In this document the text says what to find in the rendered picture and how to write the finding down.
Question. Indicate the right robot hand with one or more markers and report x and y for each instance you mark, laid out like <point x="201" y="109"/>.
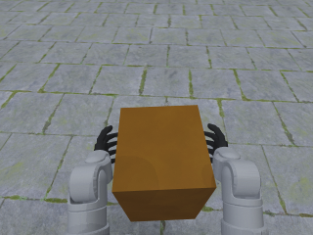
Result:
<point x="218" y="139"/>

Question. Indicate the right robot forearm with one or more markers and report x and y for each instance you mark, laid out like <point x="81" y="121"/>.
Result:
<point x="241" y="193"/>

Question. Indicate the left robot forearm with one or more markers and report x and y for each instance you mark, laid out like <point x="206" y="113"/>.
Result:
<point x="87" y="195"/>

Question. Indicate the carton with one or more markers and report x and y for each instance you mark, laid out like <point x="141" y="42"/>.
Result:
<point x="162" y="168"/>

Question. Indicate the left robot hand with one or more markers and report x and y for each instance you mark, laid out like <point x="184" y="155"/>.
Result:
<point x="103" y="139"/>

